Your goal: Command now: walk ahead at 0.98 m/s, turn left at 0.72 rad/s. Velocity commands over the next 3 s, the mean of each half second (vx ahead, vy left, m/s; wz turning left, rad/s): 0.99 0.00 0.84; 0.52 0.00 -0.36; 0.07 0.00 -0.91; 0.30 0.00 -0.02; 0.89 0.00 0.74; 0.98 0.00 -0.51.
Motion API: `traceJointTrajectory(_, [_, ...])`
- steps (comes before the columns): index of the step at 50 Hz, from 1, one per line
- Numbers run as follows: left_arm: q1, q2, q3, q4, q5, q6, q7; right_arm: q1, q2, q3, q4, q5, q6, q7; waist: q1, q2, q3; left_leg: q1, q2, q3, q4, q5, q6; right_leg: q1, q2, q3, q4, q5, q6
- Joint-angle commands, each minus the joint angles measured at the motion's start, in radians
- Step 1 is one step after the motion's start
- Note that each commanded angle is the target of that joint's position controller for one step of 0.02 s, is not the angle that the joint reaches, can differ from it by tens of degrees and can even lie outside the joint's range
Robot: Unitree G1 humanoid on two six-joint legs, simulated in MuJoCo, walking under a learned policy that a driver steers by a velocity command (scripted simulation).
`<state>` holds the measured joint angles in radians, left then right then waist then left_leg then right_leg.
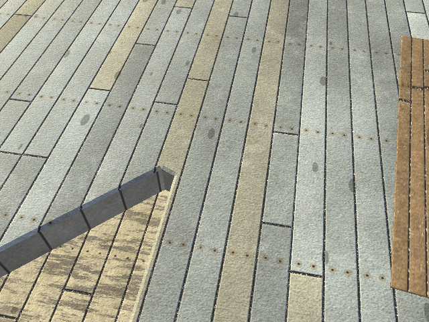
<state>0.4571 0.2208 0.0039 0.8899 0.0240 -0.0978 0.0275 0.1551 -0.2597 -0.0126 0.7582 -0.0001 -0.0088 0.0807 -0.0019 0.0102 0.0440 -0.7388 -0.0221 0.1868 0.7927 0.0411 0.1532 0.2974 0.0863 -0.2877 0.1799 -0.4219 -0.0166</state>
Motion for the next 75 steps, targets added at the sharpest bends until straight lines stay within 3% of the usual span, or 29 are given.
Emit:
traceJointTrajectory(1, [-0.192,0.268,0.07,-0.11,0.014,0.012,0.039,0.393,-0.172,-0.057,0.056,0.001,0.012,-0.021,-0.277,-0.152,-0.147,0.567,-0.095,0.016,-0.005,-0.097,0.06,-0.229,-0.305,0.02,0.485,1.75,0.049])
traceJointTrajectory(2, [-0.294,0.285,0.081,-0.138,0.015,0.03,0.037,0.622,-0.224,-0.088,0.126,-0.001,0.016,-0.035,-0.395,-0.11,-0.192,0.785,-0.057,-0.091,-0.086,-0.156,0.124,-0.375,-0.286,0.051,0.861,1.591,0.03])
traceJointTrajectory(3, [-0.364,0.196,0.064,-0.142,0.007,0.037,0.006,0.629,-0.206,-0.098,0.159,0.021,0.013,-0.053,-0.377,0.08,-0.1,0.852,-0.022,-0.169,-0.222,-0.144,0.173,-0.596,-0.094,0.041,1.325,0.619,0.007])
traceJointTrajectory(4, [-0.387,0.01,0.009,-0.21,0.034,0.016,-0.015,0.493,-0.181,-0.083,0.165,0.015,0.015,-0.056,-0.191,0.243,0.045,0.819,0.001,-0.373,-0.077,0.097,0.189,-0.965,0.033,0.162,1.601,-0.064,-0.006])
traceJointTrajectory(6, [-0.252,0.066,-0.016,-0.312,0.028,-0.037,-0.037,0.329,-0.195,-0.091,0.057,-0.021,0.01,-0.075,-0.044,0.107,-0.126,0.886,0.245,-1.047,-0.55,-0.51,0.342,-1.197,-0.033,0.428,1.523,-0.02,-0.001])
traceJointTrajectory(8, [-0.319,0.144,-0.002,-0.288,0.048,-0.03,-0.034,0.258,-0.147,-0.08,0.053,-0.026,-0.015,-0.075,0.022,-0.132,0.027,0.595,0.202,-0.939,-0.627,-0.611,0.252,-1.114,-0.114,0.419,1.332,0.064,0.014])
traceJointTrajectory(10, [-0.342,0.138,-0.012,-0.295,0.056,0.022,-0.029,0.242,-0.142,-0.07,0.05,-0.016,-0.057,-0.08,0.057,-0.147,0.095,0.367,0.124,-0.799,-0.649,-0.539,0.225,-1.014,-0.176,0.396,1.153,0.086,0.058])
traceJointTrajectory(19, [-0.621,0.106,-0.03,-0.405,-0.005,0.029,-0.044,0.32,-0.198,-0.109,0.049,0.001,-0.074,-0.065,-0.118,0.042,0.015,0.58,0.032,-0.599,-0.553,0.09,0.079,-0.777,-0.112,0.3,0.375,0.505,0.059])
traceJointTrajectory(21, [-0.522,0.156,-0.006,-0.376,-0.004,0.019,-0.034,0.28,-0.227,-0.118,0.036,-0.001,-0.072,-0.074,-0.067,0.062,-0.05,0.646,0.04,-0.609,-0.425,0.283,0.037,-0.618,-0.068,0.313,0.301,0.419,0.046])
traceJointTrajectory(23, [-0.147,0.257,0.048,-0.276,-0.005,0.009,-0.008,0.198,-0.281,-0.128,0.025,-0.014,-0.082,-0.064,0.142,0.044,-0.256,0.588,0.012,-0.542,-0.026,0.394,0.003,-0.242,-0.082,0.3,0.36,0.263,0.006])
traceJointTrajectory(24, [0.101,0.32,0.078,-0.225,0.022,0.005,0.013,0.174,-0.175,-0.099,0.005,-0.023,-0.099,-0.068,0.23,-0.057,-0.38,0.439,-0.024,-0.465,0.324,0.132,0.003,-0.026,-0.251,0.478,0.386,-0.089,-0.028])
traceJointTrajectory(25, [0.065,0.412,0.1,-0.193,0.068,0.003,0.005,0.343,0.008,-0.047,-0.033,0.027,-0.107,-0.053,0.073,-0.44,-0.467,0.102,-0.147,-0.364,0.611,-0.526,-0.051,0.15,-0.501,1.143,0.124,-0.418,-0.169])
traceJointTrajectory(26, [-0.053,0.316,0.099,-0.21,0.043,0.009,-0.011,0.27,-0.057,-0.034,-0.018,0.003,-0.099,-0.061,0.077,-0.327,-0.329,-0.064,-0.081,-0.358,0.667,-0.44,-0.025,0.047,-0.48,1.304,0.05,-0.493,-0.218])
traceJointTrajectory(28, [-0.138,0.189,0.081,-0.188,0.017,0.007,-0.032,0.069,-0.126,-0.044,-0.056,-0.037,-0.095,-0.048,0.076,-0.041,-0.15,-0.019,-0.003,-0.346,0.535,-0.298,-0.034,-0.209,-0.364,0.95,0.091,-0.189,-0.201])
traceJointTrajectory(32, [-0.063,0.142,0.06,-0.075,-0.012,-0.005,-0.026,-0.006,-0.073,-0.016,-0.137,-0.077,-0.08,-0.046,-0.009,-0.076,-0.036,0.103,0.034,-0.277,0.177,-0.412,-0.137,-0.415,-0.26,0.676,0.143,0.808,-0.206])
traceJointTrajectory(38, [-0.171,0.239,0.094,-0.114,-0.034,0.013,-0.03,0.094,-0.089,-0.001,-0.119,-0.042,-0.07,-0.059,-0.136,-0.075,-0.127,0.857,-0.049,-0.196,-0.186,0.15,-0.155,-0.807,-0.088,0.518,0.253,0.84,-0.077])
traceJointTrajectory(39, [-0.185,0.239,0.095,-0.134,-0.046,0.01,-0.034,0.171,-0.126,-0.011,-0.11,-0.056,-0.074,-0.071,-0.19,-0.026,-0.17,0.923,0.026,-0.247,-0.243,0.202,-0.137,-0.817,-0.046,0.496,0.447,0.76,-0.042])
traceJointTrajectory(41, [0.059,0.14,0.069,-0.159,-0.09,0.04,-0.01,0.222,-0.203,-0.03,-0.149,-0.058,-0.068,-0.078,-0.094,0.248,-0.444,1.04,0.533,-0.623,-0.238,0.782,0.024,-0.849,0.015,0.38,1.016,-0.208,-0.004])
traceJointTrajectory(44, [-0.043,0.192,0.087,-0.142,-0.007,0.098,-0.007,0.055,-0.039,0.004,-0.175,-0.023,-0.058,-0.079,-0.03,0.013,-0.139,0.758,0.338,-0.415,-0.37,0.573,0.023,-0.969,-0.091,0.324,1.089,-0.056,0.017])
traceJointTrajectory(45, [0.022,0.159,0.083,-0.159,-0.006,0.11,-0.021,0.028,-0.07,-0.006,-0.184,-0.026,-0.07,-0.083,0.024,0.158,-0.144,0.753,0.401,-0.409,-0.369,0.612,0.092,-0.998,-0.092,0.31,1.148,-0.031,0.042])
traceJointTrajectory(47, [-0.027,0.157,0.091,-0.161,0.007,0.135,-0.032,0.051,-0.053,-0.011,-0.169,-0.012,-0.079,-0.073,0.024,0.12,-0.067,0.649,0.358,-0.304,-0.429,0.518,0.072,-0.988,-0.119,0.308,1.118,0.022,0.051])
traceJointTrajectory(56, [-0.269,0.117,0.079,-0.29,0.014,0.16,-0.112,-0.03,-0.11,-0.061,-0.114,-0.005,-0.077,-0.099,0.05,0.107,-0.062,0.492,0.262,-0.036,-0.376,-0.057,-0.06,-0.668,-0.098,0.153,0.511,0.376,-0.022])
traceJointTrajectory(59, [-0.116,0.176,0.109,-0.238,0.024,0.129,-0.07,0.027,-0.08,-0.057,-0.098,-0.002,-0.057,-0.062,0.125,-0.126,-0.13,0.392,0.114,0.042,0.116,-0.276,-0.112,-0.398,-0.009,0.201,0.336,0.454,-0.116])
traceJointTrajectory(60, [-0.09,0.271,0.126,-0.278,0.011,0.125,-0.054,0.113,-0.036,-0.047,-0.137,-0.021,-0.034,-0.055,0.075,-0.222,-0.169,0.148,0.019,0.037,0.432,-0.72,-0.153,-0.231,-0.237,0.52,0.442,0.909,-0.208])
traceJointTrajectory(62, [-0.168,0.318,0.148,-0.355,-0.019,0.149,-0.037,0.116,-0.104,-0.04,-0.177,-0.041,0.006,-0.082,0.077,-0.159,-0.318,0.053,0.026,-0.238,0.455,-0.573,-0.192,-0.247,-0.38,0.86,0.183,0.408,-0.351])
traceJointTrajectory(66, [-0.298,0.179,0.108,-0.376,-0.001,0.161,-0.023,0.107,-0.121,-0.045,-0.151,-0.042,0.043,-0.103,0.01,-0.101,-0.17,0.235,0.016,-0.2,0.336,-0.481,-0.215,-0.588,-0.216,0.692,0.189,0.406,-0.285])
traceJointTrajectory(73, [-0.376,0.217,0.13,-0.365,0.003,0.181,-0.029,0.175,-0.064,-0.021,-0.179,-0.003,0.031,-0.113,-0.032,-0.131,-0.156,0.534,-0.062,-0.235,-0.178,-0.446,-0.126,-0.795,-0.143,0.818,0.175,0.118,-0.157])
traceJointTrajectory(74, [-0.416,0.18,0.12,-0.372,-0.016,0.176,-0.031,0.242,-0.1,-0.036,-0.157,-0.01,0.023,-0.124,-0.079,-0.052,-0.139,0.687,-0.002,-0.282,-0.385,-0.394,-0.098,-0.933,-0.063,0.747,0.242,0.028,-0.073])
traceJointTrajectory(75, [-0.455,0.116,0.105,-0.418,-0.045,0.171,-0.029,0.206,-0.222,-0.072,-0.172,-0.024,0.019,-0.134,-0.089,0.305,-0.103,0.725,0.327,-0.656,-0.604,-0.592,0.004,-1.123,0.122,0.479,0.562,-0.161,0.008])
